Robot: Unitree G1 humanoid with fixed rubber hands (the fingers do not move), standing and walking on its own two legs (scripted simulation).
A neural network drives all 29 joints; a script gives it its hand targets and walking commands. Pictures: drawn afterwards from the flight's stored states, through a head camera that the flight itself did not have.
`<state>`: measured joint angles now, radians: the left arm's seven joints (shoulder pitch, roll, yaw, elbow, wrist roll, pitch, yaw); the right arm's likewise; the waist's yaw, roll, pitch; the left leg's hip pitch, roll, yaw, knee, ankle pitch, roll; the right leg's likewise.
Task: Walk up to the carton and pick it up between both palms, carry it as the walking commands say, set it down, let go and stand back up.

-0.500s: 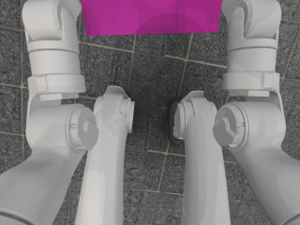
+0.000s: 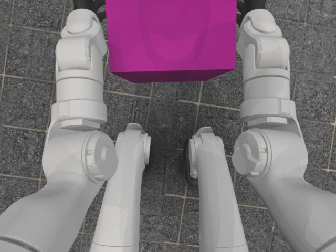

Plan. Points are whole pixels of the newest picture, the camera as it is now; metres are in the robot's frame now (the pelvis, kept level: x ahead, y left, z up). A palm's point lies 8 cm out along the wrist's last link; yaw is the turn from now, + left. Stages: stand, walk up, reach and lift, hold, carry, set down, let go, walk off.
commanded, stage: reach and lift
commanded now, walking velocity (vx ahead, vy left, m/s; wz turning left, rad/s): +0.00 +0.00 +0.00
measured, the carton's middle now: (169, 27) +0.54 +0.02 -0.12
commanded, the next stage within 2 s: none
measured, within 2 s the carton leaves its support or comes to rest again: neither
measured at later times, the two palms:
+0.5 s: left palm out of the picture +0.50 +0.16 +0.04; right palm (275, 8) +0.51 -0.13 +0.04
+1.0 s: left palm out of the picture +0.48 +0.16 +0.11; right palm out of the picture +0.49 -0.13 +0.11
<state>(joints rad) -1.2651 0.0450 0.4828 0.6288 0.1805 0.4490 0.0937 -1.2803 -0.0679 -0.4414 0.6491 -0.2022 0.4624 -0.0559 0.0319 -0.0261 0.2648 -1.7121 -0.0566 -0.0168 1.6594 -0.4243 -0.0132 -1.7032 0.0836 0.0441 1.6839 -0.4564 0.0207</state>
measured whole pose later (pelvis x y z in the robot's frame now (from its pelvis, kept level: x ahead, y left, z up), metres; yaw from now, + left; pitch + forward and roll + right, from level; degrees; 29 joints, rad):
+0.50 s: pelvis +0.06 +0.01 +0.07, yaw +0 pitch +36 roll +0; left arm -0.87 -0.09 0.50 0.65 0.24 0.33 0.05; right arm -0.85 0.08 -0.45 0.63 -0.26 0.35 -0.04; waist 0.03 0.00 -0.18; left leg -1.59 -0.06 -0.03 1.40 -0.44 0.00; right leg -1.57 0.07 0.06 1.42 -0.47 0.02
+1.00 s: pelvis +0.08 +0.00 +0.14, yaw +1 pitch +28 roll +0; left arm -0.68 -0.15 0.50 0.59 0.28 0.36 0.03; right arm -0.70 0.13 -0.44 0.60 -0.30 0.38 -0.02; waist 0.03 0.00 -0.18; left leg -1.24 -0.06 -0.05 1.15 -0.40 0.00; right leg -1.23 0.06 0.05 1.17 -0.43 0.00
